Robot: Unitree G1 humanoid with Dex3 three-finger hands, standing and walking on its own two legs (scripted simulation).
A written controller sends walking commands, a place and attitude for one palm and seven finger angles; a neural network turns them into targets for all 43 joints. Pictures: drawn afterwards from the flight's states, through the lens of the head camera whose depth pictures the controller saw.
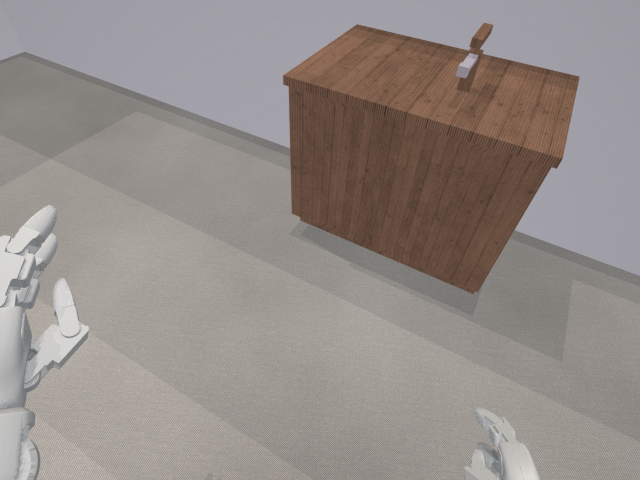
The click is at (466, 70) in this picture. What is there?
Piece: tap's lever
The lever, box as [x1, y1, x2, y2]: [456, 63, 470, 78]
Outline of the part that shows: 460,63 456,75 465,78 468,73 470,65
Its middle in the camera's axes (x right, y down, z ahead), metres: +0.38 -0.45 +1.04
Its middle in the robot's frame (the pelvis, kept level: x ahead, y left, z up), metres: +1.10 -0.32 +0.03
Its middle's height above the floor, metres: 0.81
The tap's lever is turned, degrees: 0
